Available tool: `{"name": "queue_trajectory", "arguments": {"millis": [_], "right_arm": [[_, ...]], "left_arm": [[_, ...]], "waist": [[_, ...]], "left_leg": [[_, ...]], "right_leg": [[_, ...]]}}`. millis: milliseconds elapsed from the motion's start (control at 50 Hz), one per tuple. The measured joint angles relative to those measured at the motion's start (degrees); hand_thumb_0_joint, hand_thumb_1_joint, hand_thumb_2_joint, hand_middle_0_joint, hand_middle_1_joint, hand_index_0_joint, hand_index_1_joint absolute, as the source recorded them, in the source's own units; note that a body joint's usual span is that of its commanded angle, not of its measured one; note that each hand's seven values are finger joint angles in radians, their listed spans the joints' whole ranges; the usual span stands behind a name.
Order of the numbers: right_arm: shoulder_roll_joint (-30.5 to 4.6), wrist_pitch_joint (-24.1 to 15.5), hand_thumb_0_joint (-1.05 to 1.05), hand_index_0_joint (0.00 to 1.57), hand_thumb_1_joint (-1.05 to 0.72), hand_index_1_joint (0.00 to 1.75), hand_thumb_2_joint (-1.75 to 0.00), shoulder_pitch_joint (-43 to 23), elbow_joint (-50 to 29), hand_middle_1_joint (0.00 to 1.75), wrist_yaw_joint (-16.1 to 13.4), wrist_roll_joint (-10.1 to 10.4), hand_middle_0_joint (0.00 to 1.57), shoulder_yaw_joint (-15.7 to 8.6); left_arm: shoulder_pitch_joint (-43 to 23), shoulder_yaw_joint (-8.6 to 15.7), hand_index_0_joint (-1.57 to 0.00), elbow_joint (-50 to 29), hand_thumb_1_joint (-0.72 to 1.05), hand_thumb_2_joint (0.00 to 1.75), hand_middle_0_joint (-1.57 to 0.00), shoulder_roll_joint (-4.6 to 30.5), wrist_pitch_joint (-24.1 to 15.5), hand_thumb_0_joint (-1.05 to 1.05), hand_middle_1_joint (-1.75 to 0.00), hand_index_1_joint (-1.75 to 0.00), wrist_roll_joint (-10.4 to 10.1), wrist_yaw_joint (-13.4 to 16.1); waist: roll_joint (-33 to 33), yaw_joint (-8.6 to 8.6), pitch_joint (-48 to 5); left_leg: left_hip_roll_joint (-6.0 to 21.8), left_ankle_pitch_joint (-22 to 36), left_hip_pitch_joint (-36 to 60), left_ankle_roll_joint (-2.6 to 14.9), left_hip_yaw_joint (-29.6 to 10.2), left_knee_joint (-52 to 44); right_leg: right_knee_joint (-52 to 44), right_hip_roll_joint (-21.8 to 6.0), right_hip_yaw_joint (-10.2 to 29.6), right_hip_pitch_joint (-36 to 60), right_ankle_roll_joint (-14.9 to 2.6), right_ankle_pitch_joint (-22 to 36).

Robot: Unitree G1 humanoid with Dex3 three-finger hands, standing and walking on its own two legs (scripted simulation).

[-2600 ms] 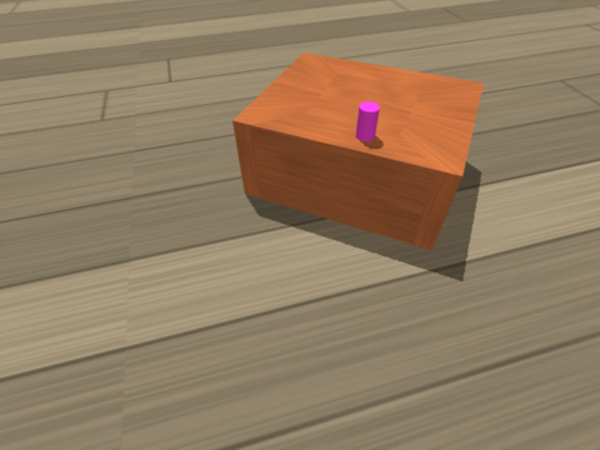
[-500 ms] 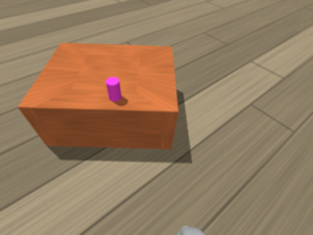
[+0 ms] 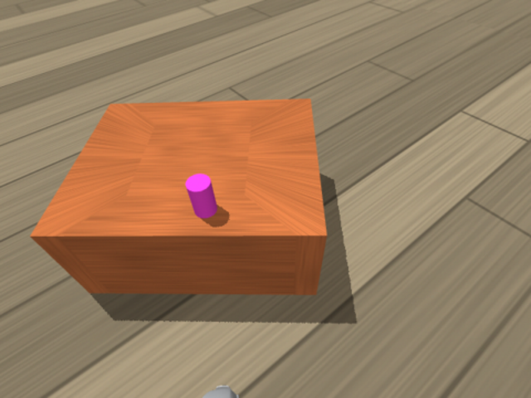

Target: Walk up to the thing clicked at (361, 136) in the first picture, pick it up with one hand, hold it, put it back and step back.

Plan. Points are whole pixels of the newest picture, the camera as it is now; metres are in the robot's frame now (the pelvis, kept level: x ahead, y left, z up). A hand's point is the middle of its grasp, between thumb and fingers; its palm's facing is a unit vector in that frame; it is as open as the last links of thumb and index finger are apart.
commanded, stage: walk up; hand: left
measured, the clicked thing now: (202, 196) +0.75 +0.24 -0.28
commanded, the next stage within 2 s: none
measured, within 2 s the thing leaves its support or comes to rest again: neither
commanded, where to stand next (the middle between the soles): +0.33 +0.04 m, yaw -1 degrees
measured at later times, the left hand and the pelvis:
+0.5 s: hand (122, 336) +0.27 +0.30 -0.13, palm faces -0.08 -0.90 -0.43, open 7.4 cm; pelvis +0.18 +0.02 -0.01, yaw -2 degrees
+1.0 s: hand (125, 312) +0.33 +0.33 -0.17, palm faces -0.05 -0.94 -0.35, open 7.4 cm; pelvis +0.27 +0.07 -0.01, yaw -2 degrees
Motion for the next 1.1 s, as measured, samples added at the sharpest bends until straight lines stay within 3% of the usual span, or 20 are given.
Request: {"name": "queue_trajectory", "arguments": {"millis": [60, 100, 160, 200, 300, 400, 440, 460, 520, 580, 700, 780, 800, 880, 920, 960, 1000, 1100], "right_arm": [[-0.37, -0.79, 0.01, 0.2, -0.9, 0.3, -0.9, 0.09, 0.0, 0.3, 0.24, -0.25, 0.2, -0.51], [-0.41, -1.85, 0.01, 0.2, -0.9, 0.3, -0.9, -0.13, -0.35, 0.3, -0.23, -0.56, 0.2, -0.94], [0.24, -2.32, 0.01, 0.2, -0.9, 0.3, -0.9, -0.19, -0.97, 0.3, -0.87, 0.42, 0.2, -0.69], [1.1, -2.27, 0.01, 0.2, -0.9, 0.3, -0.9, 0.4, -1.01, 0.3, -1.25, 0.78, 0.2, -0.06], [1.21, -1.93, 0.01, 0.2, -0.9, 0.3, -0.9, 2.69, -0.81, 0.3, -1.39, 0.58, 0.21, 0.9], [0.05, -0.92, 0.01, 0.21, -0.9, 0.3, -0.9, 4.74, -0.61, 0.3, -1.14, 0.63, 0.21, 0.87], [-0.33, -0.16, 0.01, 0.21, -0.9, 0.3, -0.9, 5.49, -0.63, 0.3, -1.12, 0.74, 0.21, 0.85], [-0.54, 0.17, 0.01, 0.2, -0.9, 0.3, -0.9, 5.7, -0.54, 0.3, -1.26, 0.82, 0.21, 0.84], [-0.21, 1.71, 0.01, 0.2, -0.9, 0.3, -0.9, 4.34, 0.74, 0.3, -1.87, 0.74, 0.2, 1.09], [-0.35, 1.75, 0.01, 0.2, -0.9, 0.3, -0.9, 2.88, 1.04, 0.3, -1.87, 0.87, 0.2, 1.11], [0.07, 1.17, 0.01, 0.2, -0.9, 0.3, -0.9, -0.25, 0.96, 0.3, -1.91, 0.83, 0.2, 0.76], [0.18, 0.61, 0.01, 0.2, -0.9, 0.3, -0.9, -2.54, 2.23, 0.3, -2.81, 1.21, 0.2, 0.8], [0.33, 0.32, 0.01, 0.2, -0.9, 0.3, -0.9, -3.03, 2.7, 0.3, -3.15, 1.08, 0.2, 0.71], [2.61, 0.69, 0.01, 0.2, -0.9, 0.3, -0.9, -5.96, 4.31, 0.3, -3.64, 0.98, 0.2, 1.99], [3.55, 0.95, 0.01, 0.2, -0.9, 0.3, -0.9, -7.27, 4.81, 0.3, -3.68, 0.89, 0.2, 2.78], [3.68, 1.25, 0.01, 0.2, -0.9, 0.3, -0.9, -8.49, 5.52, 0.3, -3.71, 1.1, 0.21, 3.18], [4.09, 1.65, 0.01, 0.2, -0.9, 0.3, -0.9, -9.46, 6.63, 0.3, -3.78, 1.45, 0.21, 3.48], [4.72, 1.43, 0.01, 0.2, -0.9, 0.3, -0.9, -11.68, 9.78, 0.3, -3.74, 1.66, 0.21, 4.31]], "left_arm": [[1.79, 0.13, -0.21, 0.78, 0.9, 0.89, -0.21, 1.18, 0.62, 0.0, -0.3, -0.3, 0.04, 0.05], [2.4, 0.36, -0.21, 1.84, 0.9, 0.89, -0.21, 1.83, 1.26, 0.0, -0.3, -0.3, 0.02, 0.44], [1.46, 0.0, -0.21, 4.12, 0.9, 0.89, -0.2, 1.92, 2.36, 0.0, -0.3, -0.3, -0.19, 1.15], [0.66, -0.02, -0.21, 4.64, 0.9, 0.89, -0.2, 2.28, 2.09, 0.01, -0.3, -0.3, -0.45, 1.02], [-1.11, 0.3, -0.21, 4.1, 0.9, 0.89, -0.2, 1.68, 1.67, 0.0, -0.3, -0.3, -0.38, -0.21], [-2.53, 0.51, -0.21, 3.32, 0.9, 0.89, -0.2, 0.51, 1.4, 0.0, -0.3, -0.3, -0.02, -0.85], [-2.56, 0.69, -0.21, 2.89, 0.9, 0.89, -0.2, 0.51, 0.71, 0.0, -0.3, -0.3, 0.13, -0.62], [-2.72, 0.94, -0.21, 2.66, 0.9, 0.89, -0.2, 0.41, 0.18, 0.0, -0.3, -0.3, 0.31, -0.3], [-3.07, 0.93, -0.21, 1.62, 0.9, 0.89, -0.2, -0.18, -0.6, 0.0, -0.3, -0.3, 0.14, 0.63], [-2.89, 0.33, -0.21, 0.93, 0.9, 0.89, -0.2, -1.03, -0.6, 0.0, -0.3, -0.3, -0.26, 1.07], [-1.63, -0.19, -0.21, 0.65, 0.9, 0.89, -0.21, -0.33, 0.15, 0.0, -0.3, -0.3, 0.25, 1.71], [-2.2, -0.77, -0.21, 1.88, 0.9, 0.89, -0.21, 0.14, 1.84, 0.0, -0.3, -0.3, -0.24, 2.24], [-2.63, -0.9, -0.21, 2.34, 0.9, 0.89, -0.21, 0.23, 2.43, 0.0, -0.3, -0.3, -0.46, 2.37], [-5.6, -1.21, -0.21, 5.09, 0.9, 0.89, -0.2, 0.3, 4.73, 0.0, -0.3, -0.3, -1.3, 3.0], [-6.43, -1.24, -0.21, 6.6, 0.9, 0.89, -0.2, 0.23, 4.83, 0.0, -0.3, -0.3, -1.3, 2.94], [-7.25, -1.32, -0.21, 8.38, 0.9, 0.89, -0.2, -0.68, 4.51, 0.0, -0.3, -0.3, -1.03, 2.84], [-7.43, -1.58, -0.21, 9.79, 0.9, 0.89, -0.2, -1.39, 4.45, 0.0, -0.3, -0.3, -0.63, 2.61], [-8.31, -2.22, -0.21, 13.0, 0.9, 0.89, -0.2, -2.36, 4.36, 0.0, -0.3, -0.3, -0.71, 2.28]], "waist": [[-1.21, 0.21, -0.99], [-3.2, -0.17, -1.05], [-4.06, -1.28, -0.69], [-5.1, -1.67, -0.25], [-5.09, -2.53, 0.4], [-2.84, -3.59, 0.5], [-1.85, -3.76, 0.21], [-0.86, -3.57, 0.26], [0.51, -2.42, 0.6], [1.63, -1.57, 0.82], [0.7, -0.14, 1.34], [-0.44, 0.3, 1.65], [-0.93, 0.11, 1.57], [-3.74, -0.11, 1.94], [-4.58, -0.34, 1.64], [-3.59, -0.75, 1.63], [-3.05, -0.81, 1.04], [-2.82, -0.47, 0.25]], "left_leg": [[-0.94, 2.57, 3.23, 0.36, 1.52, -6.73], [-2.51, 5.26, 4.01, -0.12, 3.02, -5.41], [-2.7, 1.89, 5.54, 0.33, 3.96, -3.54], [-3.04, 1.76, 8.24, 0.48, 4.59, -5.93], [-3.7, 1.34, 13.54, 0.89, 5.41, -10.9], [-3.47, -2.01, 16.51, 0.23, 5.49, -10.6], [-2.89, -5.17, 16.6, -0.28, 5.2, -7.32], [-2.08, -7.17, 15.81, 0.37, 4.59, -3.91], [-3.76, -11.33, 9.79, 1.25, 0.18, 11.88], [-4.07, -9.01, 4.04, 1.12, -1.31, 17.52], [-1.67, -2.61, 0.09, -0.31, -0.84, 5.26], [-2.29, 6.76, 3.95, 0.08, 0.25, -5.62], [-2.81, 6.43, 4.55, -0.7, 0.31, -6.29], [-3.49, 3.32, 3.51, -0.95, 1.07, -2.63], [-3.37, 2.98, 3.42, -1.06, 1.22, -2.46], [-2.68, 2.56, 3.41, -1.26, 0.33, -1.99], [-2.28, 2.75, 4.04, -1.45, -0.04, -3.06], [-2.27, 4.26, 6.63, -1.67, 0.24, -7.42]], "right_leg": [[3.55, -1.11, 0.35, 0.77, 0.95, -4.38], [11.94, -2.55, 2.17, -1.48, -0.34, -7.94], [28.19, -0.12, 3.86, -8.32, -1.8, -8.73], [30.92, -0.09, 2.94, -11.66, -1.95, -6.34], [20.43, -2.4, -0.34, -15.17, -0.55, -3.43], [8.04, -2.45, -1.44, -13.24, -0.59, 1.75], [2.87, -1.38, -2.05, -10.15, -0.86, 4.46], [2.67, -0.58, -2.42, -9.54, -1.0, 7.39], [5.66, 0.02, -2.74, -8.96, -1.43, 4.34], [3.12, -0.29, -2.95, -6.04, -1.42, 3.81], [1.79, -1.65, -2.06, -3.06, 0.14, 2.2], [7.43, -2.59, -1.15, -4.15, 1.77, -2.09], [9.73, -3.08, -0.99, -4.9, 2.15, -3.66], [14.53, -2.34, 1.55, -6.37, 0.13, -11.13], [12.37, -1.82, 1.39, -5.67, -0.28, -9.29], [9.35, -0.95, 0.72, -4.19, 1.14, -4.15], [7.05, -0.54, 0.35, -2.94, 2.33, -3.45], [2.21, -0.5, 0.38, -0.28, 2.67, -1.77]]}}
